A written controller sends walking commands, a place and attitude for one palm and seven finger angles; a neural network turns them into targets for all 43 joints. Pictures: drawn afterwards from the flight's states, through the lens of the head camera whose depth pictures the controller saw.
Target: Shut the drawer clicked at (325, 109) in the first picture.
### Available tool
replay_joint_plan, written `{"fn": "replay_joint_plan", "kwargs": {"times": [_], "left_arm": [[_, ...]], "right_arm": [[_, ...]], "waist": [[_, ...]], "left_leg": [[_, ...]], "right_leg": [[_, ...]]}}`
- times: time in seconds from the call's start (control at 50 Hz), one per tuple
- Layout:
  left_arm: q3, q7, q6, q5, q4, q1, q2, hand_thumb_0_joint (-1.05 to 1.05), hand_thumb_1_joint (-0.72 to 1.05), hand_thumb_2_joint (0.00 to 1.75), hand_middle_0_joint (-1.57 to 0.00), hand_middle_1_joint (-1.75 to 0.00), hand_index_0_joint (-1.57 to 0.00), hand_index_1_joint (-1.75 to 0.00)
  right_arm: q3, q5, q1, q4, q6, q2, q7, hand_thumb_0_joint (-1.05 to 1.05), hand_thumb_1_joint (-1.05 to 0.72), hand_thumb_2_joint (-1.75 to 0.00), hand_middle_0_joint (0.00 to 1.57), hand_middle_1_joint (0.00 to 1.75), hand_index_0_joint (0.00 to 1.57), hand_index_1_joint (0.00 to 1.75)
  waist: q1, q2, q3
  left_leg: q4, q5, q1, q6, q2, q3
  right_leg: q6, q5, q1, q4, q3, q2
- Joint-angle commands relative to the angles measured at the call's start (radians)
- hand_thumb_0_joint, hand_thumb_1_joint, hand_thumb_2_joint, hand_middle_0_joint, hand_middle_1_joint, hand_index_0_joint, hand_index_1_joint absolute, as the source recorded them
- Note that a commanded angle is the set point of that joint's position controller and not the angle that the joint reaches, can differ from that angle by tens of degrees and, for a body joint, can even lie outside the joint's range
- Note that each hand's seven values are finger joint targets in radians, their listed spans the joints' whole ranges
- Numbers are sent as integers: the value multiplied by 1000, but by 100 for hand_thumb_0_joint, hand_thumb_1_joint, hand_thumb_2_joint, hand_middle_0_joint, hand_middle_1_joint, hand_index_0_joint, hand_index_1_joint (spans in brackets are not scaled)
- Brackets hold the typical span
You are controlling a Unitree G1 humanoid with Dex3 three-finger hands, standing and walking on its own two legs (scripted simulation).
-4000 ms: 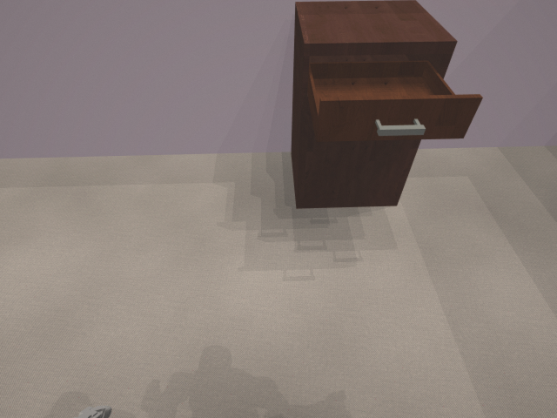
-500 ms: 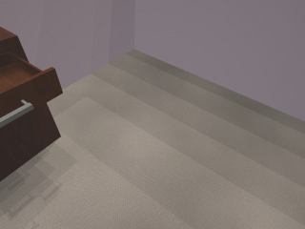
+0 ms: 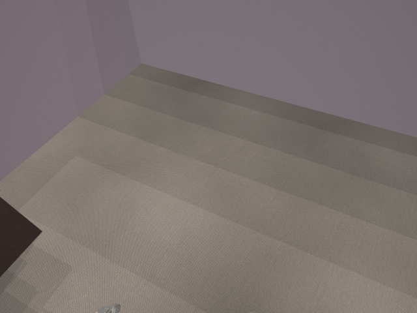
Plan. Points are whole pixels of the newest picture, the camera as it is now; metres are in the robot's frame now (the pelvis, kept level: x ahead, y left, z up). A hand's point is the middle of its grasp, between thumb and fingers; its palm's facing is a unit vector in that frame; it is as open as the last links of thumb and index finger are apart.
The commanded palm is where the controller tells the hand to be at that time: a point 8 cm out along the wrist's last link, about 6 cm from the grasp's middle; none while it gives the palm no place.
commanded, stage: walk to a spot facing it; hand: left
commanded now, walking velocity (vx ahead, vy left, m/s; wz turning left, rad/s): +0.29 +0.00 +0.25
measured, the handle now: out of the picture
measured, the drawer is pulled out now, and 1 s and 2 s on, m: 0.29 0.29 0.29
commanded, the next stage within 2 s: turn to face it in 0.08 s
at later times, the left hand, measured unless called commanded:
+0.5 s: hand out of the picture +0.14 +0.24 -0.18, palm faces +0.25 -0.95 -0.17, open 7.4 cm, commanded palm none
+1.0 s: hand (112, 280) +0.21 +0.22 -0.13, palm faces +0.47 -0.84 -0.29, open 7.4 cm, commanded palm none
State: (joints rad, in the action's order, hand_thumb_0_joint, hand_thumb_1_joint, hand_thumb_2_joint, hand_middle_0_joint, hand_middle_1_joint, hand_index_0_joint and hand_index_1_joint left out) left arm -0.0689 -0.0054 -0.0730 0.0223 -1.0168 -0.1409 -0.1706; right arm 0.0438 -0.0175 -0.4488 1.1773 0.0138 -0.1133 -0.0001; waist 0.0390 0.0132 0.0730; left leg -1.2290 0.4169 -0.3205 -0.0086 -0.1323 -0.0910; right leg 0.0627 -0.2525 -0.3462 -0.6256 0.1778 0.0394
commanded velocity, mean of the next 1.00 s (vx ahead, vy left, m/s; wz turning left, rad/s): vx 0.03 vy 0.00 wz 0.55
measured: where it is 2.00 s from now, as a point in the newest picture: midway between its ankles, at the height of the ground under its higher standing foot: outside the picture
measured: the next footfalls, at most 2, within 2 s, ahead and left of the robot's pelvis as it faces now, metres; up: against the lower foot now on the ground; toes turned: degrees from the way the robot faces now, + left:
left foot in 0.36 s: +0.27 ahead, +0.15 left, +0.00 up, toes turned +16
right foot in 0.86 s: +0.28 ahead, -0.09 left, +0.00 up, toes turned +21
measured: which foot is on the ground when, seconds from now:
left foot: up 0.00-0.34, down 0.36-0.86, up 0.88-1.00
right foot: down 0.00-0.36, up 0.38-0.84, down 0.86-1.00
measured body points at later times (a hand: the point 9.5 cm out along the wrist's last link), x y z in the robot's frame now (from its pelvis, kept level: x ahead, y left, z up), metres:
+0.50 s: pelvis +0.16 +0.06 +0.00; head +0.19 +0.10 +0.45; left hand +0.13 +0.29 -0.17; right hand +0.29 -0.17 -0.12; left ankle +0.24 +0.14 -0.72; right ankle +0.13 -0.10 -0.63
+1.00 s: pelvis +0.21 +0.00 +0.02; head +0.25 -0.01 +0.46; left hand +0.19 +0.26 -0.10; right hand +0.38 -0.21 -0.14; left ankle +0.17 +0.12 -0.64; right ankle +0.24 -0.10 -0.72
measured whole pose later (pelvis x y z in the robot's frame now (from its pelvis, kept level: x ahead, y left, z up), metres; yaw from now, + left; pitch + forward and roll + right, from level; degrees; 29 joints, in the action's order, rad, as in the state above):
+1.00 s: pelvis +0.21 +0.00 +0.02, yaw +28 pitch +0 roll +2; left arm -0.05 0.03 0.01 0.02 -0.86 -0.20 -0.17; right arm 0.11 -0.03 -0.22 0.92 -0.07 -0.26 0.02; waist 0.03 0.04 0.06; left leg -1.11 0.39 -0.56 -0.05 0.04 0.01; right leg 0.01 -0.31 -0.21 -0.52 0.11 0.07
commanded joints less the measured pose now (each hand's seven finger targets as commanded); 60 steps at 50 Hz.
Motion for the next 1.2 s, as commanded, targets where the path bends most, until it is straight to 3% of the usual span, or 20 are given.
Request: {"fn": "replay_joint_plan", "kwargs": {"times": [0.0, 0.1, 0.24, 0.28, 0.3, 0.32, 0.34, 0.36, 0.42, 0.46, 0.6, 0.68, 0.76, 0.8, 0.82, 0.84, 0.86, 0.92, 1.04, 1.18], "left_arm": [[-5, 22, -3, 5, -18, -149, -85, 0, 90, 90, -20, -30, -20, -30], [1, 21, -15, 4, -13, -152, -86, 0, 90, 90, -20, -30, -20, -30], [-3, 27, -2, 5, -27, -198, -136, 0, 90, 90, -20, -30, -20, -30], [-10, 31, 9, 4, -23, -205, -151, 0, 90, 90, -20, -30, -20, -30], [-16, 31, 15, -3, -9, -199, -160, 0, 90, 90, -20, -30, -20, -30], [-19, 24, 23, -19, 17, -228, -132, 0, 90, 90, -20, -30, -20, -30], [-9, 22, 26, -25, 53, -231, -99, 0, 90, 90, -20, -30, -20, -30], [-8, 29, 39, -14, 72, -187, -110, 0, 90, 90, -20, -30, -20, -30], [-22, 18, 55, -3, 73, -125, -100, 0, 90, 90, -20, -30, -20, -30], [-25, 15, 78, -2, 57, -184, -86, 0, 90, 90, -20, -30, -20, -30], [-34, 25, 98, 0, 135, -97, -96, 0, 90, 90, -20, -30, -20, -30], [-34, 27, 97, -3, 183, -47, -105, 0, 90, 90, -20, -30, -20, -30], [-30, 32, 92, -12, 200, -83, -104, 0, 90, 90, -20, -30, -20, -30], [-33, 37, 81, -14, 192, -153, -124, 0, 90, 90, -20, -30, -20, -30], [-44, 43, 74, -6, 194, -189, -178, 0, 90, 90, -20, -30, -20, -30], [-59, 48, 69, 12, 208, -183, -273, 0, 90, 90, -20, -30, -20, -30], [-50, 49, 72, 1, 234, -122, -277, 0, 90, 90, -20, -30, -20, -30], [-23, 44, 60, -1, 250, 1, -182, 0, 90, 90, -20, -30, -20, -30], [-26, 40, 61, 3, 197, -149, -210, 0, 90, 90, -20, -30, -20, -30], [-44, 35, 77, 10, 170, -175, -262, 0, 90, 90, -20, -30, -20, -30]], "right_arm": [[20, -8, 13, -102, 21, -39, -6, 0, -90, -90, 20, 30, 20, 30], [22, -6, 82, -154, 4, -31, 13, 0, -90, -90, 20, 30, 20, 30], [16, -2, 248, -228, 17, -79, 29, 0, -90, -90, 20, 30, 20, 30], [24, -7, 194, -227, 15, -120, 26, 0, -90, -90, 20, 30, 20, 30], [36, -12, 78, -207, 17, -164, 21, 0, -90, -90, 20, 30, 20, 30], [58, -21, -14, -206, 21, -273, 8, 0, -90, -90, 20, 30, 20, 30], [67, -9, -50, -201, 17, -356, -1, 0, -90, -90, 20, 30, 20, 30], [65, 3, -9, -202, 13, -351, -10, 0, -90, -90, 20, 30, 20, 30], [44, -1, 197, -265, 15, -248, -19, 0, -90, -90, 20, 30, 20, 30], [42, 1, 254, -281, 15, -238, -15, 0, -90, -90, 20, 30, 20, 30], [72, -6, 222, -295, -8, -259, -8, 0, -90, -90, 20, 30, 20, 30], [84, -9, 218, -305, -22, -271, -5, 0, -90, -90, 20, 30, 20, 30], [94, -11, 241, -328, -31, -286, -3, 0, -90, -90, 20, 30, 20, 30], [95, -2, 270, -346, -35, -273, 0, 0, -90, -90, 20, 30, 20, 30], [90, 7, 268, -358, -38, -228, 7, 0, -90, -90, 20, 30, 20, 30], [80, 12, 266, -387, -35, -158, 8, 0, -90, -90, 20, 30, 20, 30], [88, -8, 285, -392, -38, -222, 7, 0, -90, -90, 20, 30, 20, 30], [83, -6, 254, -344, -58, -202, 23, 0, -90, -90, 20, 30, 20, 30], [60, -2, 345, -357, -66, -183, 29, 0, -90, -90, 20, 30, 20, 30], [40, 7, 400, -377, -53, -182, 31, 0, -90, -90, 20, 30, 20, 30]], "waist": [[-20, -95, -11], [-1, -121, 33], [-42, -125, 41], [-12, -81, -5], [39, -29, -87], [59, 189, -203], [58, 349, -252], [51, 212, -271], [-18, 122, -112], [-52, 132, -120], [-20, 60, -126], [-7, 117, -111], [-26, 140, -138], [-63, 115, -159], [-81, -27, -171], [-87, -326, -126], [-73, -262, -98], [2, -129, -25], [-69, -186, -59], [-94, -267, -91]], "left_leg": [[3, -121, -233, -4, -62, 55], [244, -225, -228, -23, -49, 25], [523, -226, -158, 4, 16, -43], [606, -241, -33, 17, 54, -52], [685, -402, 129, 30, 65, -37], [735, -730, 335, 120, -116, 216], [815, -975, 405, 253, -321, 476], [842, -777, 381, 277, -331, 503], [915, -444, 100, 186, -182, 357], [947, -357, 19, 149, -112, 255], [970, -197, 65, 183, -101, 375], [947, -187, 67, 191, -91, 440], [895, -297, 32, 183, -65, 486], [820, -323, -48, 134, -13, 458], [691, -188, -188, 69, 65, 388], [429, 76, -385, -28, 221, 150], [228, 136, -350, -23, 175, 163], [4, -22, -317, -46, 116, 133], [162, -7, -284, -77, 101, 48], [494, 9, -109, -42, 113, -34]], "right_leg": [[84, 32, 72, 434, -248, 291], [77, 87, 46, 466, -119, 253], [34, 394, 226, 334, -24, 274], [4, 535, 251, 148, 14, 267], [-33, 504, 216, -51, 52, 235], [-102, 176, 32, -318, 87, 113], [-123, -435, -126, -598, 11, 2], [-109, -398, -201, -697, -117, 22], [-127, -183, -210, -649, -174, 84], [-135, -109, -139, -580, -159, 76], [-151, -118, -165, -379, -166, 46], [-145, -160, -134, -266, -171, 19], [-126, -164, 9, -84, -165, -22], [-114, -34, 189, 157, -158, -20], [-72, -55, 332, 326, -267, 97], [41, -85, 370, 428, -561, 396], [93, -4, 210, 416, -537, 464], [56, 274, 143, 310, -270, 299], [48, 537, 298, 241, -137, 294], [32, 589, 319, 161, -65, 328]]}}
